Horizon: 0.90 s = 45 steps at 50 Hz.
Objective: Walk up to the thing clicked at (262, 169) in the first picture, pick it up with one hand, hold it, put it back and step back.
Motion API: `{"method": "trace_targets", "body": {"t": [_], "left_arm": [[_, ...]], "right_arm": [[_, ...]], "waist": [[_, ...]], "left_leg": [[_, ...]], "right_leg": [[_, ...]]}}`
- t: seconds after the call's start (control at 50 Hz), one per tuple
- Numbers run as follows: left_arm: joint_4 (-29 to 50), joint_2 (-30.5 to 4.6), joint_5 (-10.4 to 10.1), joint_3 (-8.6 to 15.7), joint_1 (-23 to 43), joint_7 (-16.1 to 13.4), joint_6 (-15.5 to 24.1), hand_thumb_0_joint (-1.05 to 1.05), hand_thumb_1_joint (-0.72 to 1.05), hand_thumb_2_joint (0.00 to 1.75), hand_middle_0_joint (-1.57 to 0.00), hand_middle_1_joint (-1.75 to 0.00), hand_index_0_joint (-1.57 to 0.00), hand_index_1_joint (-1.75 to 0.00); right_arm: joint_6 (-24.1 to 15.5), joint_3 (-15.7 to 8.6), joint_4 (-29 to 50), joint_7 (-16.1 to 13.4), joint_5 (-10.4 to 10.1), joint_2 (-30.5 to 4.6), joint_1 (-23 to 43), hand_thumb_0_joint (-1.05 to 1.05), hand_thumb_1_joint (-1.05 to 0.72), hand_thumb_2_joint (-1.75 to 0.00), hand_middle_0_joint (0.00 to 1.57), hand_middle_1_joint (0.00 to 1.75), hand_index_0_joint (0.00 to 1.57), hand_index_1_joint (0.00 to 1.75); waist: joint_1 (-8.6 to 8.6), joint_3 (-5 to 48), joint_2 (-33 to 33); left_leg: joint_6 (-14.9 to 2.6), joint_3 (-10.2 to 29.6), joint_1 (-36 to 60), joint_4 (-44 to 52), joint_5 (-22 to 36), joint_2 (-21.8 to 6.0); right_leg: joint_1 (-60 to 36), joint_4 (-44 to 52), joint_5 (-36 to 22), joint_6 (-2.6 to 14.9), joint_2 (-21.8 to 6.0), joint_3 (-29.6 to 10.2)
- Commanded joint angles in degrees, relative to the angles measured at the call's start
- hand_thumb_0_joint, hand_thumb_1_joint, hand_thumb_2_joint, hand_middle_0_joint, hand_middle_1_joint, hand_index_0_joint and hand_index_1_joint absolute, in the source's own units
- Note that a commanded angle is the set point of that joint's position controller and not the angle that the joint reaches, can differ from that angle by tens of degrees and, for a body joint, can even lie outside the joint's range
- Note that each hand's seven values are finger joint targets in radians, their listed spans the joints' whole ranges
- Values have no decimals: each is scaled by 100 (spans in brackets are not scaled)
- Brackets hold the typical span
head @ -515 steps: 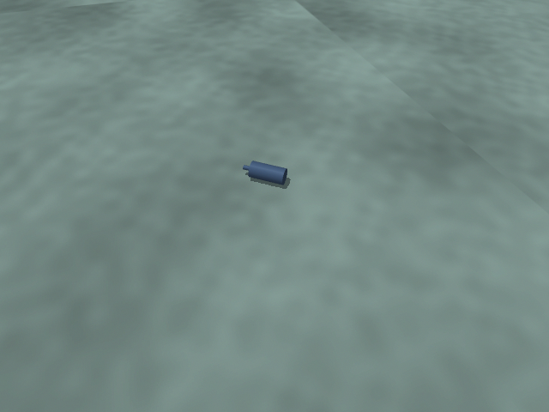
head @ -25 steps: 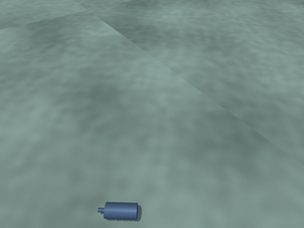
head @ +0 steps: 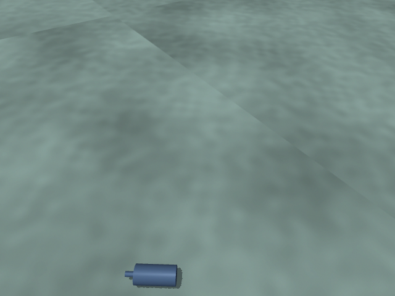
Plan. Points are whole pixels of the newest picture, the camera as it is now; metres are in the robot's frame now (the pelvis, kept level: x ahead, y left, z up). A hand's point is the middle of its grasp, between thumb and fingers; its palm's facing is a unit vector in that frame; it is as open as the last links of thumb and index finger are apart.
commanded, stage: walk up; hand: left
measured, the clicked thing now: (150, 274) +0.39 +0.20 -0.74
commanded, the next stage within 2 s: stand in 1.50 s
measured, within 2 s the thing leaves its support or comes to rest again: neither
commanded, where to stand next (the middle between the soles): +0.05 -0.05 m, yaw -2 degrees
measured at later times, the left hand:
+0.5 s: hand out of the picture +0.08 +0.22 -0.16, palm faces -0.02 -0.95 -0.32, open 7.3 cm
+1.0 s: hand out of the picture +0.09 +0.21 -0.16, palm faces -0.04 -0.94 -0.32, open 7.3 cm
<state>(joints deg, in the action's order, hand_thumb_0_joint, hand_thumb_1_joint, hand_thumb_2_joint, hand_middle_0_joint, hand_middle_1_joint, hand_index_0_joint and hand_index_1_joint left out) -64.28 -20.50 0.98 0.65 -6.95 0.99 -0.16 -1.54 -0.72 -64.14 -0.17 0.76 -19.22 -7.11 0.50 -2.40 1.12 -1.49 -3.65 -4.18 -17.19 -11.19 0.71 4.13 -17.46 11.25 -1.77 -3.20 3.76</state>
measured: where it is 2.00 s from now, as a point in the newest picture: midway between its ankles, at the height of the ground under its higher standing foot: outside the picture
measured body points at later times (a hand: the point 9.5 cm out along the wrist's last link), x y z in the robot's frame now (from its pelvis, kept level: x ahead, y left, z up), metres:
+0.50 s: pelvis +0.01 -0.03 +0.00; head +0.01 -0.03 +0.45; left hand +0.08 +0.27 -0.14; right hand +0.08 -0.33 -0.13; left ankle -0.02 +0.10 -0.75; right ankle -0.02 -0.14 -0.75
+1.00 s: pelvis +0.01 -0.04 +0.00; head +0.01 -0.04 +0.45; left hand +0.10 +0.26 -0.13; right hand +0.07 -0.35 -0.13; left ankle -0.02 +0.10 -0.75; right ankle -0.02 -0.14 -0.75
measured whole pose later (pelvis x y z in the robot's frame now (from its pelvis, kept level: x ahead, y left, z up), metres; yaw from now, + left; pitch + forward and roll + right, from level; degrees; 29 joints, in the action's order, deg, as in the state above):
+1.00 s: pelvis +0.01 -0.04 +0.00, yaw -3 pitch -2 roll +0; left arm -62.0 -19.8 0.9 1.9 -7.8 1.1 -0.2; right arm -0.9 -1.2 -61.1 -0.7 0.9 -19.7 -8.1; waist 0.6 -2.4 0.5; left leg 2.0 -5.7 -3.1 -19.4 -13.5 -3.8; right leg 4.6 -20.1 13.1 1.7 1.2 1.7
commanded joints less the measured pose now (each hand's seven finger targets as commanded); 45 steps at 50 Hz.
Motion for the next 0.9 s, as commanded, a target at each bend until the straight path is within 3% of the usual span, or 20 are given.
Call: {"method": "trace_targets", "body": {"t": [0.0,0.3,0.64,0.88], "left_arm": [[413,-1102,24,280,170,-62,54,0,90,90,-20,-30,-20,-30],[473,-1215,32,339,137,-55,82,0,90,90,-20,-30,-20,-30],[541,-1189,8,380,11,-103,114,0,90,90,-20,-30,-20,-30],[604,-1164,0,377,18,-101,103,0,90,90,-20,-30,-20,-30]], "right_arm": [[-157,-285,420,-93,28,-1360,109,0,-90,-90,20,30,20,30],[-134,-289,576,-95,39,-1258,58,0,-90,-90,20,30,20,30],[-81,-310,638,-112,35,-1240,57,0,-90,-90,20,30,20,30],[-74,-285,671,-113,15,-1246,68,0,-90,-90,20,30,20,30]], "waist": [[-36,308,-261],[-18,205,-69],[-5,423,-21],[1,365,-57]], "left_leg": [[-56,722,-6,294,1161,-969],[12,547,-128,161,728,-845],[3,319,184,-91,1141,-907],[-10,212,255,-55,1127,-965]], "right_leg": [[69,68,-696,318,-361,-350],[24,125,-1129,380,-421,-630],[-36,-11,-1895,430,-413,-695],[111,-49,-1825,432,-334,-765]]}}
